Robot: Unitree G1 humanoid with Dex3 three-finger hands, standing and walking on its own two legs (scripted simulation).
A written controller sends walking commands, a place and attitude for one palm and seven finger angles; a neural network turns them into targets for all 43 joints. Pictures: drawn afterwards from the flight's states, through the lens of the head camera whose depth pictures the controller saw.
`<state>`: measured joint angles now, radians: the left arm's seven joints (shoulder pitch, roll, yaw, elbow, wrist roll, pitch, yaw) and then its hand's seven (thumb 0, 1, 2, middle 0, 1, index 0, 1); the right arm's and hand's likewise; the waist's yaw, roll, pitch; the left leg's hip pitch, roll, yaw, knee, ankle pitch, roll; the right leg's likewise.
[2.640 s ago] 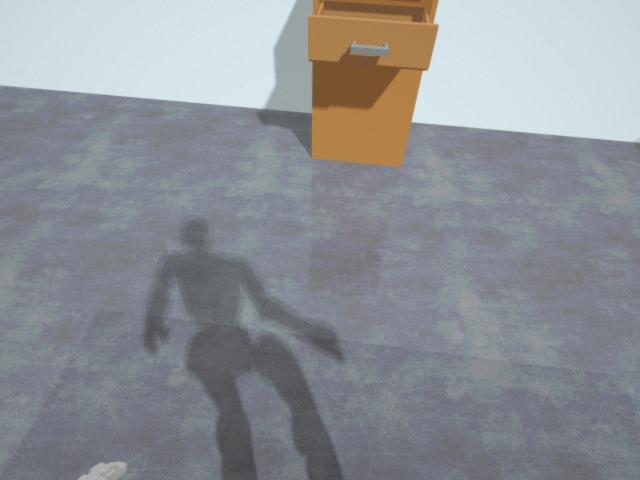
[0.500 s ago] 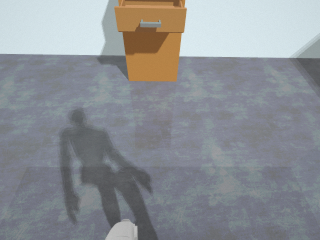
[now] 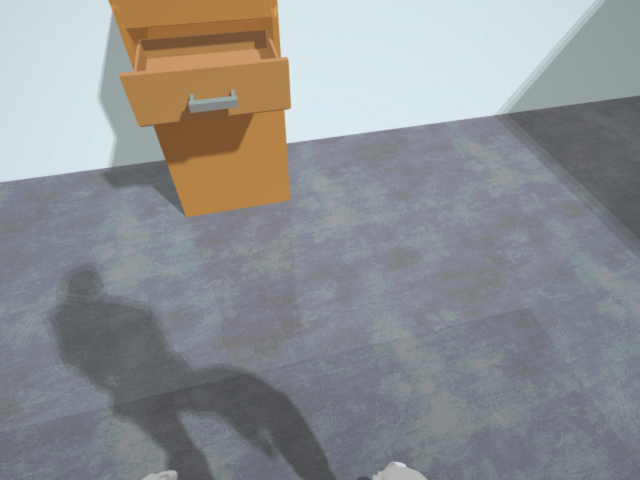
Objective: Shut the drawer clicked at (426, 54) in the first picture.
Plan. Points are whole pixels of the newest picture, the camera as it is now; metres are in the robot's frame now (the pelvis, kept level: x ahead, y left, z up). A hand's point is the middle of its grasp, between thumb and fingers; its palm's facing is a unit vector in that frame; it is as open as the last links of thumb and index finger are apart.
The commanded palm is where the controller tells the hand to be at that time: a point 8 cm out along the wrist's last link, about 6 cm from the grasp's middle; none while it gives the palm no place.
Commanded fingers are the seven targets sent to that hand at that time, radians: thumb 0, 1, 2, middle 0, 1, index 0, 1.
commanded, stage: walk to a spot facing it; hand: left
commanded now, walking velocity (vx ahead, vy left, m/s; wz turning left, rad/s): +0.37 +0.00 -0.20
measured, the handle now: (213, 99) +1.00 +0.32 -0.06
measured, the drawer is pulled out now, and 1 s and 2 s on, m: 0.30 0.30 0.30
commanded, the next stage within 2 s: turn to face it in 0.78 s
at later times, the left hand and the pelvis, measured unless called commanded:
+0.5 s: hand (201, 453) +0.20 +0.19 -0.20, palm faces +0.01 -0.99 -0.15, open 7.3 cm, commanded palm none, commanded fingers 0.00 0.90 0.90 -0.20 -0.30 -0.20 -0.30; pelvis +0.23 +0.01 -0.02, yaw -3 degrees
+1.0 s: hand (281, 247) +0.60 +0.10 -0.18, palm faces -0.22 -0.95 -0.22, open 7.3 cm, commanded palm none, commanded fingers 0.00 0.90 0.90 -0.20 -0.30 -0.20 -0.30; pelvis +0.45 -0.05 -0.03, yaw -12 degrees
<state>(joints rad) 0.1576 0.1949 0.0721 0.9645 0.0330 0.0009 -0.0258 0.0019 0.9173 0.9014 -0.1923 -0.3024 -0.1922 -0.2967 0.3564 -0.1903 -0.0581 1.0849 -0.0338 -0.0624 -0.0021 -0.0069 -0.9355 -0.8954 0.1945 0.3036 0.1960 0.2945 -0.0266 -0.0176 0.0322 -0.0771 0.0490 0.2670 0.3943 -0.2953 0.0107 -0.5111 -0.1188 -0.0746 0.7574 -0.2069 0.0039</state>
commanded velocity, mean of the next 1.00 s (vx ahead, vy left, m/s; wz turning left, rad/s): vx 0.29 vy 0.00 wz -0.13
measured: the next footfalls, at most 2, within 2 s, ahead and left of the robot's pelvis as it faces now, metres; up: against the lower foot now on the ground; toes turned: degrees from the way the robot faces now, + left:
right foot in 0.10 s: +0.16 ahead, -0.14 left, +0.00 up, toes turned -9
left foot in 0.46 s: +0.34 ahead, +0.12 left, +0.00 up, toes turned +9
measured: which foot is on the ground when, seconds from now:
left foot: down 0.00-0.10, up 0.12-0.44, down 0.46-0.92, up 0.94-1.00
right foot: up 0.00-0.08, down 0.10-0.46, up 0.48-0.90, down 0.92-1.00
